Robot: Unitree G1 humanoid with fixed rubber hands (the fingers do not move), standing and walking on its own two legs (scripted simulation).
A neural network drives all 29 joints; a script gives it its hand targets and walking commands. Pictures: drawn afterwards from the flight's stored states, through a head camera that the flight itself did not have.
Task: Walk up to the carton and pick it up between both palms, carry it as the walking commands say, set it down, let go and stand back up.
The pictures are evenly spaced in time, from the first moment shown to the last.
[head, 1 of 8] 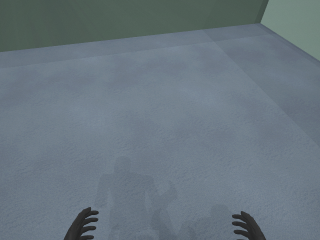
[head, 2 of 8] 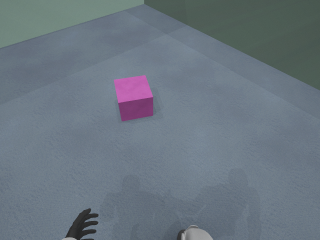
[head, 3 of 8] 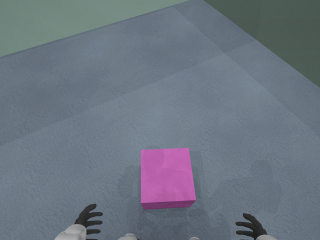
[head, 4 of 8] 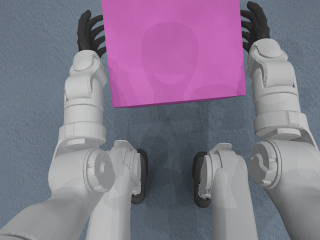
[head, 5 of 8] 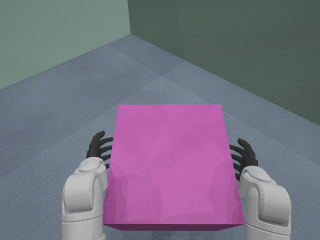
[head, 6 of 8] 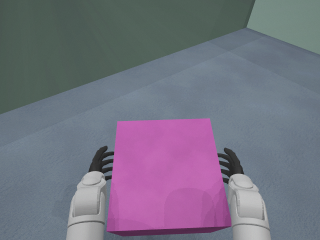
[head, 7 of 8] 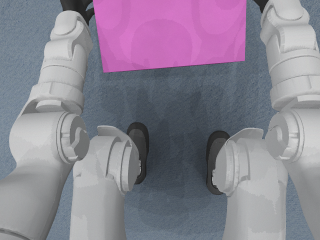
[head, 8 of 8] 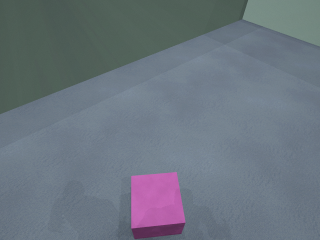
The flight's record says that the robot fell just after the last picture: no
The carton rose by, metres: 0.67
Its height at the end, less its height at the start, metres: +0.00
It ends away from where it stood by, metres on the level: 1.29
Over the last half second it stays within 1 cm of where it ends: yes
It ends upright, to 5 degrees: yes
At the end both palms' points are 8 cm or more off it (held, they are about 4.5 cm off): yes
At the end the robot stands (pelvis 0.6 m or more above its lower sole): yes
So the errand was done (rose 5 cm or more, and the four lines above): yes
